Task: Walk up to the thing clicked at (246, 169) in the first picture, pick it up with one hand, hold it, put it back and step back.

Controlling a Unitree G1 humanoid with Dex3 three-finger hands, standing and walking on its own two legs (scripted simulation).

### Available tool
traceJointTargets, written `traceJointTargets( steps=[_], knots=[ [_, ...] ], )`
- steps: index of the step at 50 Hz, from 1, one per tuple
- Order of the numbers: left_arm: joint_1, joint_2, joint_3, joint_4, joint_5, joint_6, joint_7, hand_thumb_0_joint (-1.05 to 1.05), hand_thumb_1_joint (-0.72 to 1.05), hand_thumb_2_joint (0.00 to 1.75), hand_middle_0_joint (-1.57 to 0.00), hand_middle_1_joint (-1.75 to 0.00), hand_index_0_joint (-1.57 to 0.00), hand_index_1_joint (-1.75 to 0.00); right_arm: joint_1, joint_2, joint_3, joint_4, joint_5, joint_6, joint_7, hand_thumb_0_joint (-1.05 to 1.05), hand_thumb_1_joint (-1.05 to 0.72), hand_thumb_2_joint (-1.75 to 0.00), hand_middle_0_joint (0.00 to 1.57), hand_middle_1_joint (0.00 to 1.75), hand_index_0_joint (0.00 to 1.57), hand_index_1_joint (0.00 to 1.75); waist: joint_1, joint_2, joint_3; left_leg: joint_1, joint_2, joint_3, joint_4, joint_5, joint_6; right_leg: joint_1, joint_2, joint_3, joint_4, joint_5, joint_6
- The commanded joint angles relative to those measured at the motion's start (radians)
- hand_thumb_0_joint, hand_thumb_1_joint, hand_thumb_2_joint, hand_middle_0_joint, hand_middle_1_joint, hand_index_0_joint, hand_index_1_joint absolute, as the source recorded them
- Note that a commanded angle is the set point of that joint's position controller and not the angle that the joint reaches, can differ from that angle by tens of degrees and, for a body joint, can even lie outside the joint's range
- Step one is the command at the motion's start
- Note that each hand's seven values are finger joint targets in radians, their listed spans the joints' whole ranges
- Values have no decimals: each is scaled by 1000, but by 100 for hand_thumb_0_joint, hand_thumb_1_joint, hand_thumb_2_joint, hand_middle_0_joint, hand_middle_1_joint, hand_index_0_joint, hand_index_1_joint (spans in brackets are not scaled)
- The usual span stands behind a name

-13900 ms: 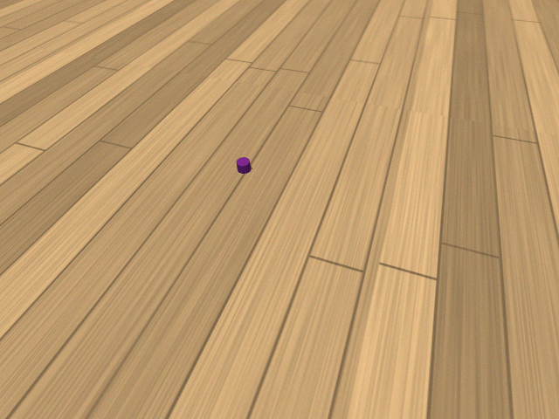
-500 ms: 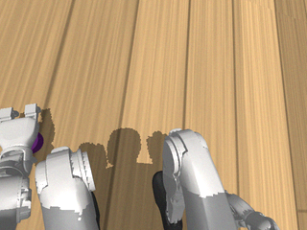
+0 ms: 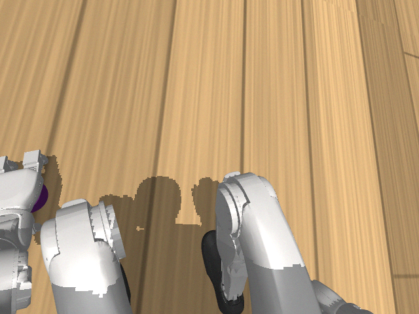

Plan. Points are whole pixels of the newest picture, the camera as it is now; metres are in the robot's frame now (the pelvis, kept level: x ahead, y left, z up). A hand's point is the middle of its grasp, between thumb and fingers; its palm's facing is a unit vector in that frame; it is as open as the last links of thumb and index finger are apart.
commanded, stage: rest palm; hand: left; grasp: from above
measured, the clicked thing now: (24, 195) +0.35 +0.32 -0.26
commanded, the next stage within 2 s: close in 0.50 s
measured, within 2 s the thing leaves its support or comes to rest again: neither
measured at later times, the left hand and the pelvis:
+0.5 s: hand (24, 202) +0.34 +0.31 -0.25, palm faces -0.48 -0.21 -0.85, open 14.0 cm; pelvis +0.00 +0.00 +0.00, yaw +0 degrees
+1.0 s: hand (18, 199) +0.34 +0.32 -0.25, palm faces -0.46 -0.16 -0.87, open 13.4 cm; pelvis +0.00 +0.00 +0.01, yaw -1 degrees
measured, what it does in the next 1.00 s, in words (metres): stands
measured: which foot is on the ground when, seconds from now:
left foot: down 0.00-1.00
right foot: down 0.00-1.00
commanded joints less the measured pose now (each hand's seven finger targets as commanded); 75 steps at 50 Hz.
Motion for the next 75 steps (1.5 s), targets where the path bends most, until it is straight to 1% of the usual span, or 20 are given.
traceJointTargets(
  steps=[1, 8, 12, 13, 14, 15, 19, 22, 25, 29, 34, 39, 43, 45, 48, 51, 56, 64, 72, 75],
  knots=[
    [-178, 183, 2, -51, 24, 33, 112, 0, -50, 92, -4, -103, -6, -101, 92, -311, -92, -30, 10, -28, -1, 0, -89, -90, 20, 30, 20, 30, -19, 332, -570, 435, -16, 130, -288, 111, 27, 215, 50, -96, -254, 152, -56],
    [-250, 164, -7, -45, -33, 138, 145, 0, -51, 93, -5, -102, -6, -101, 92, -312, -88, -45, 33, -64, 32, 0, -89, -90, 20, 30, 20, 30, -26, 358, -573, 446, -1, 123, -293, 126, 21, 231, 40, -80, -263, 193, -50],
    [-278, 151, -25, -22, -89, 160, 76, 0, -51, 92, -4, -104, -6, -102, 122, -319, -90, -43, 42, -105, 49, 0, -90, -90, 20, 30, 20, 30, -49, 357, -568, 440, -8, 133, -269, 136, 29, 260, 35, -68, -280, 212, -49],
    [-270, 208, 24, -26, -96, 154, 61, 0, -51, 92, -5, -104, -6, -102, 127, -329, -99, -49, 40, -109, 46, 0, -90, -90, 20, 30, 20, 30, -45, 342, -591, 451, -6, 130, -265, 153, 31, 273, 34, -69, -284, 227, -48],
    [-269, 201, 16, -17, -102, 151, 38, 0, -52, 94, -5, -103, -6, -102, 131, -319, -96, -45, 47, -114, 46, 0, -90, -90, 20, 30, 20, 30, -41, 352, -576, 436, -9, 130, -260, 138, 34, 268, 27, -63, -276, 212, -51],
    [-229, 229, 58, 24, -101, 148, 22, 0, -51, 93, -5, -105, -7, -103, 164, -315, -87, -26, 37, -112, 47, 0, -90, -90, 20, 30, 20, 30, -44, 330, -586, 440, -9, 129, -260, 160, 35, 288, 28, -73, -277, 237, -49],
    [-253, 179, 3, -1, -105, 98, -46, 0, -52, 96, -6, -104, -6, -104, 151, -293, -58, -30, 35, -107, 46, 0, -90, -90, 20, 30, 20, 30, -66, 342, -611, 478, -11, 121, -243, 200, 33, 297, 30, -92, -243, 290, -45],
    [-211, 218, 22, -34, -103, 48, -43, 0, -49, 97, -7, -108, -8, -107, 130, -300, -59, -33, 35, -92, 33, 0, -90, -90, 20, 30, 20, 30, -35, 369, -638, 499, -5, 122, -260, 214, 30, 347, 44, -88, -258, 300, -52],
    [-227, 209, -7, -83, -79, 9, -21, 0, -49, 93, -6, -107, -8, -105, 104, -311, -60, -44, 23, -76, 29, 0, -90, -90, 20, 30, 20, 30, -29, 375, -612, 482, -9, 125, -264, 181, 29, 329, 46, -93, -260, 255, -55],
    [-183, 241, 24, -80, -25, -1, 55, 0, -49, 93, -5, -105, -7, -103, 90, -322, -56, -40, 15, -51, 22, 0, -89, -90, 20, 30, 20, 30, -13, 379, -624, 483, -9, 117, -282, 185, 24, 309, 54, -107, -251, 238, -59],
    [-201, 202, -7, -58, 10, 63, 141, 0, -42, 89, -5, -107, -10, -103, 82, -335, -63, -51, 28, -56, 33, 0, -88, -89, 20, 30, 20, 30, -36, 373, -587, 482, -3, 112, -295, 181, 18, 289, 58, -109, -253, 247, -57],
    [-274, 160, -29, -27, -45, 138, 149, 0, -40, 86, -6, -108, -11, -102, 102, -327, -69, -60, 46, -87, 53, 0, -89, -89, 20, 30, 20, 30, -65, 364, -527, 435, 10, 105, -293, 108, 17, 254, 41, -94, -276, 192, -52],
    [-311, 174, -33, -17, -99, 162, 82, 0, -38, 84, -5, -110, -11, -103, 119, -340, -74, -77, 58, -122, 60, 0, -89, -89, 20, 30, 20, 30, -80, 319, -532, 412, 6, 98, -272, 101, 29, 254, 36, -82, -296, 187, -45],
    [-257, 212, 17, 42, -110, 161, 39, 0, -39, 86, -5, -110, -11, -104, 155, -332, -76, -55, 63, -128, 56, 0, -89, -90, 20, 30, 20, 30, -67, 332, -538, 437, 1, 99, -272, 145, 30, 277, 36, -81, -283, 226, -46],
    [-261, 147, -47, 45, -115, 134, -28, 0, -38, 86, -6, -111, -12, -104, 139, -305, -48, -45, 54, -131, 54, 0, -89, -90, 20, 30, 20, 30, -79, 338, -555, 458, -3, 97, -264, 159, 27, 272, 42, -98, -259, 251, -50],
    [-270, 191, -46, 24, -119, 87, -49, 0, -35, 84, -9, -110, -15, -104, 142, -329, -31, -58, 51, -130, 45, 0, -89, -90, 20, 30, 20, 30, -75, 367, -569, 503, 0, 87, -272, 176, 22, 291, 42, -117, -244, 276, -50],
    [-233, 257, -18, -66, -83, 14, 10, 0, -32, 80, -11, -108, -17, -101, 96, -344, -19, -61, 24, -102, 32, 0, -89, -90, 20, 30, 20, 30, -42, 408, -602, 502, -3, 113, -269, 208, 18, 362, 57, -115, -261, 284, -56],
    [-211, 227, -18, -37, -37, 56, 112, 0, -23, 73, -13, -106, -22, -97, 100, -352, -31, -63, 26, -91, 32, 0, -89, -89, 20, 30, 20, 30, -61, 358, -561, 473, 3, 95, -281, 174, 18, 329, 60, -116, -276, 242, -53],
    [-274, 210, -42, -20, -91, 142, 97, 0, -15, 68, -19, -100, -28, -91, 108, -353, -41, -65, 54, -130, 48, 0, -89, -89, 20, 30, 20, 30, -74, 349, -509, 433, 11, 96, -286, 109, 21, 301, 49, -88, -300, 195, -46],
    [-241, 268, 28, 9, -105, 152, 54, 0, -14, 66, -21, -98, -30, -89, 139, -355, -54, -67, 61, -143, 50, 0, -89, -89, 20, 30, 20, 30, -52, 361, -539, 453, 7, 88, -284, 142, 23, 303, 43, -95, -285, 221, -48]
  ],
)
